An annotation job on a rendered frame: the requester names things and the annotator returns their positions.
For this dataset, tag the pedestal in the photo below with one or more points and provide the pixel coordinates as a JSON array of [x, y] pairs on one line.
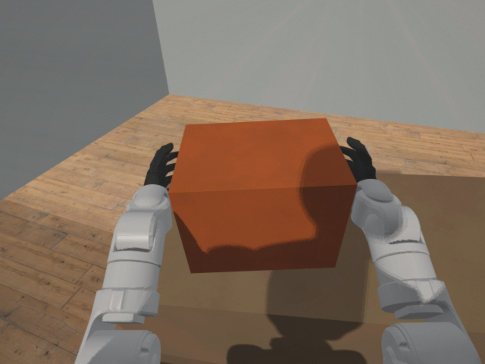
[[321, 315]]

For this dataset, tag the carton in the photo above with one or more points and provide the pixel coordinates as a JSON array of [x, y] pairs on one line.
[[261, 195]]

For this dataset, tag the robot left upper arm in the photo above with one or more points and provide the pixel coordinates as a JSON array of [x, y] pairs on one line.
[[121, 347]]

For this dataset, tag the left robot forearm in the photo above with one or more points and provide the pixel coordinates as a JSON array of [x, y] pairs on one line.
[[129, 291]]

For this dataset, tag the robot right upper arm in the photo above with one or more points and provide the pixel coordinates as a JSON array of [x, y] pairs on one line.
[[426, 343]]

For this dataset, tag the right robot hand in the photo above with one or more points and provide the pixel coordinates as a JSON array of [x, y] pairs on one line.
[[361, 164]]

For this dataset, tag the left robot hand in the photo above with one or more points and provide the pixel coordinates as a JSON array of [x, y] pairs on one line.
[[158, 168]]

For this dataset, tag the right robot forearm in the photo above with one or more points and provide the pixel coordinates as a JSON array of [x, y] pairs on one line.
[[408, 283]]

